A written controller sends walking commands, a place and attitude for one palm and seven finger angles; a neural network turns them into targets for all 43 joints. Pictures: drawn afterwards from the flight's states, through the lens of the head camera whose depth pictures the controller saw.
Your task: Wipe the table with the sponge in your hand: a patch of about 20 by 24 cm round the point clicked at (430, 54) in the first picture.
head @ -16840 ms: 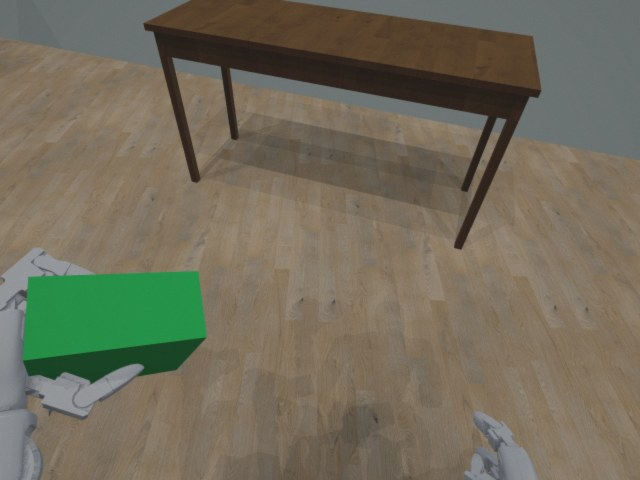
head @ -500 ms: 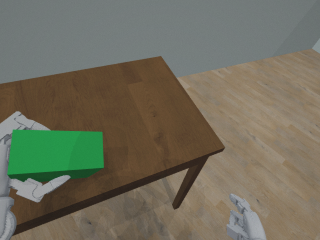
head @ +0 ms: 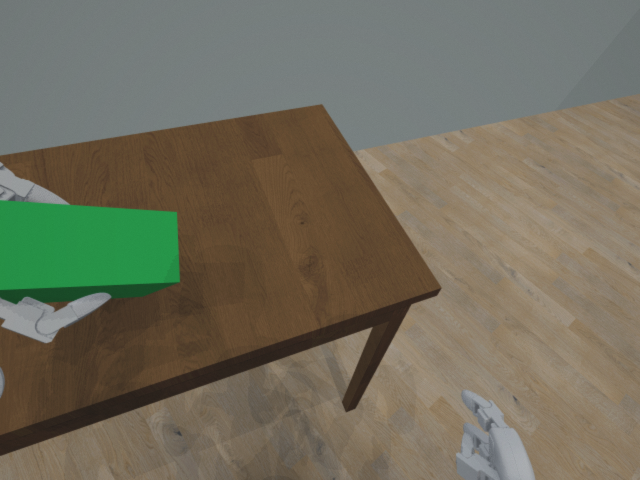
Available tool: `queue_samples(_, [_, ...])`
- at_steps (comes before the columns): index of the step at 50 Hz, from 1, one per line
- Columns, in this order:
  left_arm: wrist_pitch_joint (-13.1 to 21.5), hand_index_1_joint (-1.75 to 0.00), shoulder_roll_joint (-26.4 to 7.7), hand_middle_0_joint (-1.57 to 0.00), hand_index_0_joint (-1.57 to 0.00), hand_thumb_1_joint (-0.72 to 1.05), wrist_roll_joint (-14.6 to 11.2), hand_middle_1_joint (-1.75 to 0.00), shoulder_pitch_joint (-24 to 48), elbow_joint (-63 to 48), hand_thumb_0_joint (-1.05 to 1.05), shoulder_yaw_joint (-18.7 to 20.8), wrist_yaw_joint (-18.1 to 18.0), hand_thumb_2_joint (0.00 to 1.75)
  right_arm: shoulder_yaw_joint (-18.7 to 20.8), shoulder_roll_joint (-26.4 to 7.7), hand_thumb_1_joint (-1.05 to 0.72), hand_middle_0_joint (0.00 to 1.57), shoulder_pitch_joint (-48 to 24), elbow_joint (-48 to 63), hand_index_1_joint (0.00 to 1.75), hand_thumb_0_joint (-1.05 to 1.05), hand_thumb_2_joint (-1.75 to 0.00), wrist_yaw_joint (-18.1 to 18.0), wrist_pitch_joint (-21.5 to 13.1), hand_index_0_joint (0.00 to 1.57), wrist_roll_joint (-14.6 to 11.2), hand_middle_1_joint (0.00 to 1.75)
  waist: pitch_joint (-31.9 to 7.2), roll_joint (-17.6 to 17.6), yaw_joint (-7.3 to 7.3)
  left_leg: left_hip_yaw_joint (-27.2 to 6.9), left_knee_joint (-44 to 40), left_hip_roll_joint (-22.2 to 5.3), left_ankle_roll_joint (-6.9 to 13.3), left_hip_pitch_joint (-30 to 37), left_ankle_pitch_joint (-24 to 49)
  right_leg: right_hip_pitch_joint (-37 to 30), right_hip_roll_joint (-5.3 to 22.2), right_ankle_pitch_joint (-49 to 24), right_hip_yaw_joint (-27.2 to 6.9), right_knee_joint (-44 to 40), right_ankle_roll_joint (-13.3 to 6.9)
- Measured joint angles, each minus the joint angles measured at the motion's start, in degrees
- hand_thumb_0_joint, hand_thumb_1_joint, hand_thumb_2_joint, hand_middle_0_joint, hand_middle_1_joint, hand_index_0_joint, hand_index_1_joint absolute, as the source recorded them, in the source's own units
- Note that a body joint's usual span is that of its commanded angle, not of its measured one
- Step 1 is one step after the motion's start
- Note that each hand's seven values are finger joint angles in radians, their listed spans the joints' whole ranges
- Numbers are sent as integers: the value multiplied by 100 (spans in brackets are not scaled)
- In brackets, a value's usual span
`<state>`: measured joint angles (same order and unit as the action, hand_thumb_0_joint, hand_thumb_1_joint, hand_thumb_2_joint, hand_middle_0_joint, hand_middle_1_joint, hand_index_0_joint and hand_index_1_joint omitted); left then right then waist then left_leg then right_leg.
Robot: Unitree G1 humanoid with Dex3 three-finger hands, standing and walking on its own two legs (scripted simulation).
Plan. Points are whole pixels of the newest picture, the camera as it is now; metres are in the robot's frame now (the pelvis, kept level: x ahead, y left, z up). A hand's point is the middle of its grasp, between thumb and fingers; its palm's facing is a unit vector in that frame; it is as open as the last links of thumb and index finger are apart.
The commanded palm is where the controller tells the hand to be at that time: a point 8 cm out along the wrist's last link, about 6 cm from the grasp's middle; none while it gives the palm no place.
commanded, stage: come to a stop and stand still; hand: left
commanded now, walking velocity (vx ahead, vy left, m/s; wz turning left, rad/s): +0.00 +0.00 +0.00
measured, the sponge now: (111, 259) +0.27 +0.25 +0.15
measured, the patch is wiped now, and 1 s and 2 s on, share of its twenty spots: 0.00 0.00 0.00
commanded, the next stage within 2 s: look again from close up in 0.76 s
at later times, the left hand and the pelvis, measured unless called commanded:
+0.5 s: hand (102, 269) +0.25 +0.24 +0.17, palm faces +0.36 -0.88 -0.30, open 10.6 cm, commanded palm +0.19 +0.28 +0.17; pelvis +0.02 +0.00 +0.00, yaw -1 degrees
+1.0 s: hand (75, 290) +0.23 +0.26 +0.16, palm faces +0.36 -0.86 -0.35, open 10.5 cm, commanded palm +0.17 +0.29 +0.17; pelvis +0.01 +0.02 +0.00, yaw -1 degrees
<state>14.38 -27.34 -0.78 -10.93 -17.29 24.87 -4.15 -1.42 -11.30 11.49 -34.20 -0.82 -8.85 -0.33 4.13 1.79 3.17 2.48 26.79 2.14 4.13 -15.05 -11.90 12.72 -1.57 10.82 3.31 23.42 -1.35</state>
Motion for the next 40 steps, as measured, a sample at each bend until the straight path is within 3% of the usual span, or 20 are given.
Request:
queue_samples(3, [-60,-135,337,-68,-69,-54,-160,-136,-267,-202,-1,35,-95,101,41,-56,-90,20,-32,106,30,1,-90,137,-56,21,-24,30,-21,-126,-133,87,24,10,17,-2,-36,69,16,51,-87,119,29])
queue_samples(7, [15,-135,747,-68,-69,-54,-183,-136,-1268,-832,-1,-546,-21,101,74,-88,-90,20,38,135,30,1,-90,176,-35,21,-47,30,-150,-236,-267,162,28,34,50,68,-123,51,41,153,-167,196,78])
queue_samples(11, [25,-135,604,-68,-69,-54,-159,-136,-1685,-880,-1,-729,84,101,35,5,-90,20,158,54,30,1,-90,40,77,21,-39,30,-246,-79,-258,115,30,33,20,125,-178,-18,36,231,-126,203,52])
queue_samples(15, [-103,-135,452,-68,-69,-54,-168,-136,-1332,-572,-1,-430,-6,101,2,23,-90,20,192,-3,30,1,-90,-60,100,21,-40,30,-197,73,-149,35,63,11,-10,150,-211,-92,10,255,-49,170,13])
queue_samples(19, [-198,-135,617,-68,-69,-54,-172,-136,-949,-625,-1,-293,-160,101,12,-51,-90,20,90,-30,30,1,-90,-45,15,21,-36,30,-116,92,-82,21,91,-10,-14,194,-243,-176,-13,240,-38,112,12])
queue_samples(24, [-140,-135,815,-68,-69,-53,-138,-136,-1005,-1032,-1,-566,-188,101,35,-70,-90,20,-99,39,30,1,-90,9,-2,21,-19,30,-176,61,-160,69,82,-14,8,253,-279,-238,-16,232,-90,63,45])
queue_samples(31, [-205,-135,551,-68,-69,-53,-168,-136,-1337,-872,-1,-531,-84,101,-3,56,-90,20,-161,233,30,1,-90,-45,163,21,-26,30,-263,57,-297,102,-10,-5,23,276,-242,-256,-10,180,-127,-35,69])
queue_samples(40, [-306,-135,647,-67,-69,-53,-175,-136,-1311,-1057,-1,-490,-156,101,-31,13,-90,20,-17,109,30,1,-90,-74,162,21,-12,30,-81,52,-131,69,-67,45,67,271,-148,-272,38,97,-90,-99,109])
